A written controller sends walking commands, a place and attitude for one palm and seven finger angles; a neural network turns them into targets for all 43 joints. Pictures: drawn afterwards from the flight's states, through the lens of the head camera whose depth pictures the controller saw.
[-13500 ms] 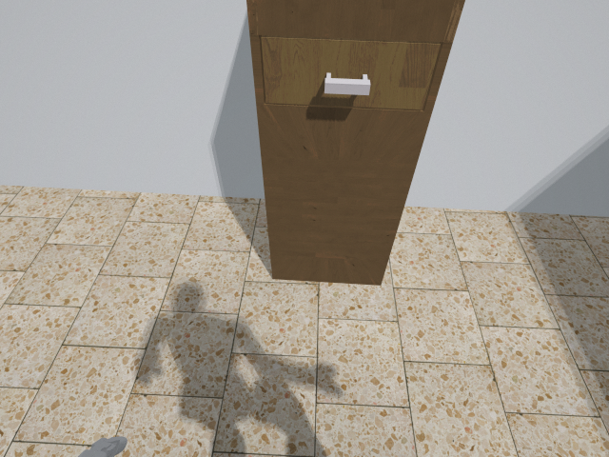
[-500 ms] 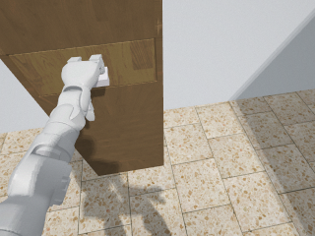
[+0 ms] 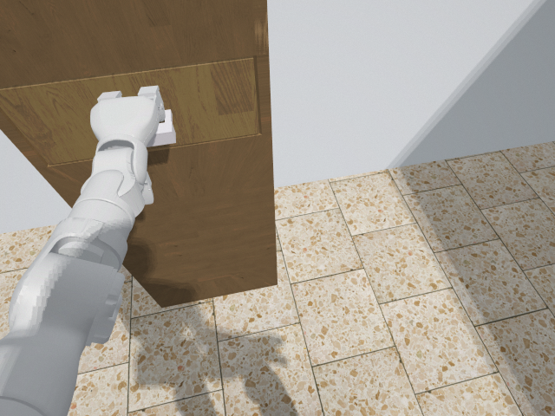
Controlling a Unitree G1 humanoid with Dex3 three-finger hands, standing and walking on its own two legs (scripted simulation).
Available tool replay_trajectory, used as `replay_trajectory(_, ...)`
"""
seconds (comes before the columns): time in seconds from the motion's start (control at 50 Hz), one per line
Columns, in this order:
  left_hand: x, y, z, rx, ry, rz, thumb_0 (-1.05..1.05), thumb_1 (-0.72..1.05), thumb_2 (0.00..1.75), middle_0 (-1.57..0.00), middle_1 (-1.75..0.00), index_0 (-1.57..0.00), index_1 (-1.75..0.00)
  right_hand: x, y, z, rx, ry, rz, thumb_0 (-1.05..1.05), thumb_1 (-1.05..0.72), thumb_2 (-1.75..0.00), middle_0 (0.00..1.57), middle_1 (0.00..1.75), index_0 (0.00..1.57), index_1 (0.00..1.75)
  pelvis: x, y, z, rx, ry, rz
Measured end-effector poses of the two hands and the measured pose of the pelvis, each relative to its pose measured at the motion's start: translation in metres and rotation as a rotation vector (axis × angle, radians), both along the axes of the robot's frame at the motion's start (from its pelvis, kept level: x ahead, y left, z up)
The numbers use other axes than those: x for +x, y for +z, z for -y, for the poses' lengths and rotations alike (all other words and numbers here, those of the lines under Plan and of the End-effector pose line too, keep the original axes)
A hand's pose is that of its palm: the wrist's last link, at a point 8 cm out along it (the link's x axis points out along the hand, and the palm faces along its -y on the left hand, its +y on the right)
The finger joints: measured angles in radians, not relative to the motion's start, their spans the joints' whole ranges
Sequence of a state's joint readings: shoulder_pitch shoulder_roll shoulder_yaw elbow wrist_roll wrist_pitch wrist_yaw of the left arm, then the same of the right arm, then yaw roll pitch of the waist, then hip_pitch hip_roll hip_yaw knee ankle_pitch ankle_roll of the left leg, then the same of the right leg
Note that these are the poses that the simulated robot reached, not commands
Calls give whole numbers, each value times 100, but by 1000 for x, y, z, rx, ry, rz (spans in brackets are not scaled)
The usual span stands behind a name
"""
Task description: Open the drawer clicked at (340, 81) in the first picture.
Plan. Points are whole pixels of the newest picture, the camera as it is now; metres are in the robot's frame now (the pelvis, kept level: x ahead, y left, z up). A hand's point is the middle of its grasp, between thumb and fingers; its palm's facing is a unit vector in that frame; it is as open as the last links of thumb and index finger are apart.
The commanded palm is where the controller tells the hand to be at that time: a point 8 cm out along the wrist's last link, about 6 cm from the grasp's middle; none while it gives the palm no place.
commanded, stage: lower the fingers behind the handle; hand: left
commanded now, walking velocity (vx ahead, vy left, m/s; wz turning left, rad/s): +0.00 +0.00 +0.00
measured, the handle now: (142, 127) +0.55 +0.19 +0.10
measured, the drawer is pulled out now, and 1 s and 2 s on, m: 0.00 0.00 0.00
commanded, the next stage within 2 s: lift the fingers back up to retry in 0.42 s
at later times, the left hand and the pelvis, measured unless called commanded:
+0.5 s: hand (140, 147) +0.50 +0.19 +0.10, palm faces +0.03 +0.02 -1.00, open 13.8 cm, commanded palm +0.48 +0.20 +0.12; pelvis -0.01 +0.01 -0.01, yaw -1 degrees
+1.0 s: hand (135, 134) +0.51 +0.19 +0.12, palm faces +0.04 -0.01 -1.00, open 13.8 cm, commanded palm +0.48 +0.20 +0.19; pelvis +0.01 +0.01 +0.00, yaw +0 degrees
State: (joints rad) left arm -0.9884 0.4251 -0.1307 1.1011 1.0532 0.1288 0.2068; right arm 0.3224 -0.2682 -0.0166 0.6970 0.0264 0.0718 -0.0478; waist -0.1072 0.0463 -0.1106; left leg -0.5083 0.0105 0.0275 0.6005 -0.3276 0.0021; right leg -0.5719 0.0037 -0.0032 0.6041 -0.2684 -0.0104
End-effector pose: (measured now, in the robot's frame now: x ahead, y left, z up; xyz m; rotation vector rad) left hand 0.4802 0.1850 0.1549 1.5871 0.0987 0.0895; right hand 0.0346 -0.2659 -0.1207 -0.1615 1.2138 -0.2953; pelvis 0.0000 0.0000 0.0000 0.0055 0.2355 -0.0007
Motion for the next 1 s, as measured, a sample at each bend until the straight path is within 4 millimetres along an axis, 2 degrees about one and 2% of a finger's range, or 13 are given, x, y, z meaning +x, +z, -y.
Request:
replay_trajectory(0.24,-2,-4,-1,1,-19,46,0,-49,30,-33,-130,-29,-128,-25,-3,-2,-4,-10,-42,1,-90,-90,20,30,20,29,-9,-4,-5,-3,-1,-22)
replay_trajectory(0.64,0,-2,-1,-2,-14,32,0,-49,30,-33,-129,-30,-126,-26,-3,-15,2,-19,-7,1,-90,-90,20,30,20,30,-12,-5,-13,-5,-12,-25)
replay_trajectory(0.82,-1,1,-2,-12,-31,22,0,-49,30,-33,-125,-31,-122,-15,-2,-20,22,-17,1,1,-90,-90,20,30,20,29,-2,0,-15,-7,-8,-4)
replay_trajectory(1.0,5,19,-3,-30,-26,50,0,-49,30,-37,-123,-32,-121,17,-2,-22,46,16,21,1,-90,-90,20,30,20,29,14,4,-14,-9,3,14)
